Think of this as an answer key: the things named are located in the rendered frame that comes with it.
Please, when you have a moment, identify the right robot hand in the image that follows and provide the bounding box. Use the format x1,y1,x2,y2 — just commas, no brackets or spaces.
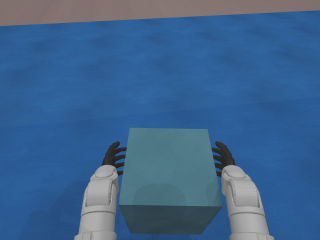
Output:
211,141,236,177

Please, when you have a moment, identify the carton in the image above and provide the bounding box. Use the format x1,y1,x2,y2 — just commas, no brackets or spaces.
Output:
118,127,223,235

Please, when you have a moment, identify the robot left forearm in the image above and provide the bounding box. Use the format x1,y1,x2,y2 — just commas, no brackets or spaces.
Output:
74,165,119,240

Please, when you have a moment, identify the left robot hand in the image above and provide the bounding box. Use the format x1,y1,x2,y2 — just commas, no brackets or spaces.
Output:
101,141,127,176

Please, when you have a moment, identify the robot right forearm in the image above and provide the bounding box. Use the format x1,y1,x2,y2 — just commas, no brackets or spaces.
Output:
221,165,275,240

